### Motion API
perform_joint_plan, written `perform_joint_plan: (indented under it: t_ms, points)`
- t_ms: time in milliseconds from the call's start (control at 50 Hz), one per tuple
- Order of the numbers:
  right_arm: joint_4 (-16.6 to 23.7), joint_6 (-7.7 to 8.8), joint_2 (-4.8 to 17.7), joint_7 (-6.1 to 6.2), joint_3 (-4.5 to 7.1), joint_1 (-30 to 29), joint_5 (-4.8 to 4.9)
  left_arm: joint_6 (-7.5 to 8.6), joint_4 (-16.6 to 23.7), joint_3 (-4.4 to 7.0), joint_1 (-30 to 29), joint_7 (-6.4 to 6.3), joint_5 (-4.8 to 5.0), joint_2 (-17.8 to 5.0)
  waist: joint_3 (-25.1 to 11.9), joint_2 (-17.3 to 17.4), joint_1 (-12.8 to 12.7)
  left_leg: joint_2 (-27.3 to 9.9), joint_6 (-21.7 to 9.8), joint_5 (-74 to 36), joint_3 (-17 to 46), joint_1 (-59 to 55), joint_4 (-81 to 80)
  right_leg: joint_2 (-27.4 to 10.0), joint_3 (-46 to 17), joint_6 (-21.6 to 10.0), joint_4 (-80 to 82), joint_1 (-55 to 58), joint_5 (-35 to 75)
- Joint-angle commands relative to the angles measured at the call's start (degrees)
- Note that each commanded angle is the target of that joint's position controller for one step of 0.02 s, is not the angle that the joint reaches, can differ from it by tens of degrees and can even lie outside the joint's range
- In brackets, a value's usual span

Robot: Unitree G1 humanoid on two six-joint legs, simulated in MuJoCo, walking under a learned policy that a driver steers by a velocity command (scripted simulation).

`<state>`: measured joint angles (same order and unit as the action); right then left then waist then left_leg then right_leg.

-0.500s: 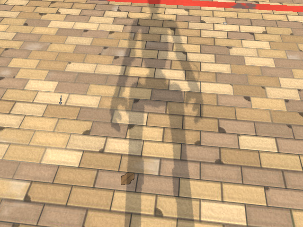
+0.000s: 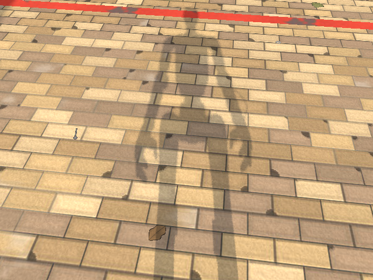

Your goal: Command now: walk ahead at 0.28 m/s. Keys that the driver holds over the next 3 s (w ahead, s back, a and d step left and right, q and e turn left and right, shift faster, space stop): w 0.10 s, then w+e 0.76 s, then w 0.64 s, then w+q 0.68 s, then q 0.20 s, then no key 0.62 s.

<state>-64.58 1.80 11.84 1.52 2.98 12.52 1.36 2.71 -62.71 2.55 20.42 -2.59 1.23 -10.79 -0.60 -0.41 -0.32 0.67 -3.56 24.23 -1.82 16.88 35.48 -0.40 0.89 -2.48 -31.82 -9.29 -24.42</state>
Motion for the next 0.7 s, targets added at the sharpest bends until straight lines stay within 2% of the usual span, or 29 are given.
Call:
perform_joint_plan:
  t_ms: [20, 40, 60, 80, 100, 120, 140, 160, 180, 200, 220, 260, 300, 360, 400, 460, 480, 520, 540, 560, 580, 600, 620, 640, 660, 680, 700]
  points:
    - [5.3, 3.17, 2.4, -1.24, 0.20, -7.4, 0.47, 1.79, 0.6, 2.41, 6.0, 0.37, 0.46, -10.3, 10.0, -9.9, -2.0, -0.6, -1.1, -0.9, -1.7, 14.5, 6.0, -17.2, -25.0, -11.5, 20.3, -0.1, -19.1]
    - [5.6, 3.62, 2.8, -1.57, 0.23, -7.4, 0.42, 2.05, 1.2, 2.34, 5.4, 0.51, 0.32, -9.9, 10.4, -9.0, -1.5, -1.6, -1.9, -0.3, -0.8, 14.9, 7.5, -18.6, -26.4, -12.1, 20.5, -0.5, -16.0]
    - [5.5, 4.02, 2.6, -1.84, 0.15, -6.0, 0.65, 2.33, 1.8, 2.25, 4.0, 0.74, 0.42, -9.7, 10.7, -8.9, -0.1, -1.9, -2.6, 0.9, -0.7, 13.3, 5.5, -18.5, -25.0, -11.5, 18.9, -1.1, -11.4]
    - [4.7, 4.35, 2.8, -1.99, 0.28, -3.3, 0.88, 2.35, 2.7, 2.12, 1.9, 1.03, 0.73, -9.3, 10.3, -8.1, 1.8, -1.4, -3.0, 0.5, -1.6, 8.3, 0.0, -16.5, -20.9, -9.7, 16.8, -2.9, -6.8]
    - [2.6, 4.47, 3.6, -1.97, 0.85, 2.1, 1.07, 2.16, 3.6, 2.02, -0.7, 1.29, 0.77, -9.2, 8.8, -7.2, 4.5, -0.1, -3.1, -2.6, -2.5, -2.1, -5.5, -13.1, -15.6, -7.3, 13.5, -7.7, -1.4]
    - [0.0, 4.45, 6.1, -1.72, 2.09, 9.7, 0.72, 2.28, 5.3, 1.82, -4.1, 1.49, 0.67, -9.0, 6.1, -3.9, 7.9, -1.0, -3.6, -6.4, 1.3, -15.0, -8.5, -8.6, -10.4, -4.7, 5.5, -15.4, 10.6]
    - [-2.2, 4.54, 12.9, -1.47, 4.22, 19.6, 0.41, 2.97, 7.8, 0.94, -6.7, 1.62, 0.79, -5.5, 2.8, 10.6, 11.1, -12.0, -8.6, -2.5, 20.1, -27.3, -17.1, 0.3, 0.5, 0.1, -16.3, -27.5, 15.7]
    - [-2.8, 4.96, 13.4, -1.98, 3.84, 24.3, -0.42, 3.93, 9.0, 0.57, -6.6, 1.42, 0.86, -4.0, -1.1, 17.0, 11.0, -22.9, -13.7, -6.3, 39.8, -32.7, -23.9, 4.1, -2.7, 1.0, -33.0, -36.4, -5.2]
    - [-1.6, 5.47, 8.1, -1.71, 2.06, 19.5, -1.30, 4.30, 8.5, 1.34, -6.5, 1.66, 2.05, -6.1, 2.0, 8.2, 7.7, -24.2, -12.6, -8.6, 36.4, -30.0, -22.3, 1.3, -9.6, -1.0, -41.8, -40.4, -4.7]
    - [0.3, 5.64, 5.7, -1.70, 1.17, 14.6, -1.11, 4.17, 7.9, 1.38, -5.4, 2.10, 2.54, -5.9, 3.9, 5.4, 5.2, -22.0, -9.9, -11.0, 27.9, -27.0, -22.2, -0.9, -10.6, -2.6, -43.1, -41.3, 1.1]
    - [1.4, 5.62, 5.0, -1.97, 0.68, 11.3, -1.04, 4.02, 7.6, 1.52, -5.2, 2.16, 2.19, -5.3, 5.1, 3.6, 3.6, -19.6, -7.4, -14.2, 20.7, -24.4, -23.1, -2.6, -10.4, -3.5, -40.7, -40.8, 6.5]
    - [1.9, 5.09, 2.7, -2.08, -0.34, 9.7, -1.56, 3.01, 7.4, 2.38, -5.7, 2.42, 1.53, -5.6, 5.6, 4.9, 2.1, -15.0, -3.3, -23.9, 8.9, -20.1, -23.9, -4.7, -8.3, -3.7, -35.4, -36.6, 12.5]
    - [1.6, 4.77, 3.7, -1.42, -0.42, 11.4, -2.21, 1.75, 7.9, 2.17, -6.4, 3.10, 1.25, -3.6, 5.5, 4.8, 1.8, -13.8, -3.4, -29.0, 4.1, -17.6, -25.2, -4.7, -6.1, -2.4, -34.2, -35.5, 15.5]
    - [2.7, 4.68, 6.3, -0.25, -0.24, 9.9, -2.75, 1.38, 12.3, 1.32, -14.1, 3.43, 0.86, -2.3, 8.7, 3.2, 1.9, -13.3, -3.7, -31.5, -0.8, -13.1, -28.4, -4.6, -4.2, -0.7, -23.6, -36.1, 21.5]
    - [3.4, 4.57, 7.4, 0.34, -0.13, 10.5, -2.49, 1.56, 15.0, 0.59, -19.5, 3.97, 0.50, -1.8, 9.3, 3.4, 3.1, -12.7, -3.0, -32.1, -4.4, -11.5, -29.7, -4.1, -0.3, -0.5, -15.3, -32.9, 25.9]
    - [3.1, 4.21, 8.5, 0.66, 0.19, 13.8, -1.58, 1.54, 18.1, 0.05, -24.8, 5.33, 0.46, -2.1, 9.9, 2.9, 4.0, -14.4, -2.7, -37.3, -7.5, -15.9, -28.4, -3.3, 2.9, -1.9, -8.5, -31.5, 26.4]
    - [3.3, 3.96, 8.9, 0.66, 0.32, 14.0, -1.42, 1.54, 19.0, 0.12, -25.6, 5.79, 0.51, -2.4, 9.6, 3.1, 3.5, -14.9, -2.5, -42.6, -8.6, -18.0, -26.6, -2.5, 3.9, -2.8, -6.7, -30.6, 25.3]
    - [4.2, 3.40, 10.5, 0.95, 0.76, 13.2, -1.27, 1.56, 20.1, 0.95, -24.7, 6.52, 0.49, -4.3, 6.4, 5.4, 1.0, -16.0, -1.8, -62.4, -10.5, -22.0, -19.8, 0.5, 6.7, -4.9, -5.7, -25.3, 21.6]
    - [4.9, 2.90, 11.4, 1.26, 1.07, 12.3, -1.36, 1.40, 19.9, 1.71, -21.7, 6.79, 0.60, -5.9, 3.7, 7.1, -1.3, -16.5, -1.5, -72.1, -11.1, -23.7, -14.1, 2.5, 7.9, -6.1, -6.3, -21.2, 18.9]
    - [5.8, 2.36, 12.5, 1.42, 1.41, 11.0, -1.56, 1.13, 18.9, 2.88, -15.6, 6.96, 0.66, -8.3, 0.0, 8.7, -4.8, -16.8, -1.3, -77.4, -11.0, -23.1, -5.5, 4.1, 7.9, -7.6, -6.4, -13.7, 16.7]
    - [7.1, 2.18, 13.0, 1.26, 1.51, 8.9, -1.37, 0.83, 16.8, 4.69, -6.7, 6.62, 0.65, -11.9, -4.7, 8.3, -9.5, -15.4, -0.4, -74.5, -11.1, -18.5, 6.5, 5.5, 6.7, -9.6, -2.3, -0.7, 18.9]
    - [8.5, 2.74, 12.1, 0.87, 1.18, 8.7, -1.72, 0.00, 15.3, 6.38, 0.8, 5.27, 0.51, -15.7, -9.1, 2.9, -12.3, -12.2, 1.6, -54.3, -10.8, -4.6, 24.3, -0.6, -5.2, -12.2, 0.3, 15.4, 14.8]
    - [11.5, 4.82, 2.9, -0.62, -1.19, 13.8, -2.03, -0.01, 17.3, 6.77, -1.4, 4.59, 0.04, -20.1, -15.9, -13.4, -4.3, 1.8, 5.0, 4.5, -4.8, 19.8, 49.8, -17.8, -41.4, -24.7, 7.3, 33.3, 10.7]
    - [13.8, 7.98, 7.0, -1.91, -0.47, 8.0, 0.21, 0.35, 16.5, 5.38, 1.2, 4.40, -1.07, -16.0, -20.9, -8.2, -7.7, 1.3, 2.8, 5.4, 9.1, 26.1, 55.0, -19.3, -50.4, -24.9, 16.1, 34.2, 5.2]
    - [16.1, 8.91, 9.7, -2.09, 0.29, 2.8, 2.10, 1.23, 16.5, 4.59, -1.3, 4.25, -1.24, -12.6, -12.2, -5.8, -6.7, -2.0, 0.9, 1.3, 9.1, 30.0, 51.9, -17.0, -40.8, -21.1, 16.7, 27.7, 6.6]
    - [16.4, 8.98, 9.6, -1.60, 0.41, 1.6, 1.54, 2.17, 17.4, 3.88, -6.6, 4.76, -0.68, -10.5, -5.2, 1.6, -2.9, -4.7, 0.7, -2.8, 8.5, 27.7, 45.3, -14.0, -32.8, -18.6, 17.7, 16.3, 13.2]
    - [15.7, 8.13, 10.3, -0.92, 1.19, 2.3, 0.41, 2.71, 18.5, 3.20, -10.7, 4.93, -0.63, -8.8, -3.3, 3.6, -0.3, -6.8, 1.2, -4.5, 8.1, 23.2, 39.9, -11.5, -27.0, -16.4, 18.1, 8.2, 18.0]
